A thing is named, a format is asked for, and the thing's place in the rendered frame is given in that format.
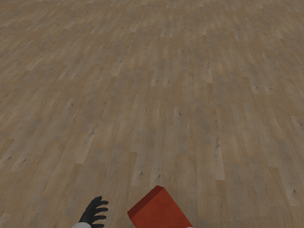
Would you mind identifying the left robot hand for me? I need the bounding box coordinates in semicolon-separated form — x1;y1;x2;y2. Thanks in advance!
79;196;108;228

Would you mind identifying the carton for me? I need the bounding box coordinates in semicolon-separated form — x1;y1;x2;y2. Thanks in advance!
127;185;194;228

